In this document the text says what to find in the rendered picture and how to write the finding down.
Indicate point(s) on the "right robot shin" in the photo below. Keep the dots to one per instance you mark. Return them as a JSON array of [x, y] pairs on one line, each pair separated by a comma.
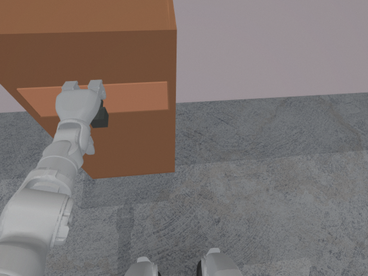
[[213, 250]]

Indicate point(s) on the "left robot hand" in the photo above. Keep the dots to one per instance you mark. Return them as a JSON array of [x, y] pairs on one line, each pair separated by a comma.
[[81, 104]]

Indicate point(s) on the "left robot upper arm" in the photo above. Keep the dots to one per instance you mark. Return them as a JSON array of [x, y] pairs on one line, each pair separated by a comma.
[[37, 221]]

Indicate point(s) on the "drawer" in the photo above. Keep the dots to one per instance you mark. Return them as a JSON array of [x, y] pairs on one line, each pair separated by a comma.
[[120, 97]]

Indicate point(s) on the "robot shin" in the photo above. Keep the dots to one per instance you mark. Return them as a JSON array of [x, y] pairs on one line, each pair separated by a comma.
[[213, 250], [142, 259]]

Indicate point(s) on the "cabinet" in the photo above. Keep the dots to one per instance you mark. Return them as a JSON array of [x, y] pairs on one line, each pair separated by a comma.
[[44, 43]]

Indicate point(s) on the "left robot shin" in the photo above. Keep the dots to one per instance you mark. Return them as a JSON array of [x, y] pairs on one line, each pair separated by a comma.
[[142, 259]]

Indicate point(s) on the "robot left forearm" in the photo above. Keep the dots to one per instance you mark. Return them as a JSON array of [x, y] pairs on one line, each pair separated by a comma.
[[57, 169]]

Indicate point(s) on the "handle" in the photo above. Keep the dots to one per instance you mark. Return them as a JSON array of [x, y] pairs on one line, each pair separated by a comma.
[[101, 119]]

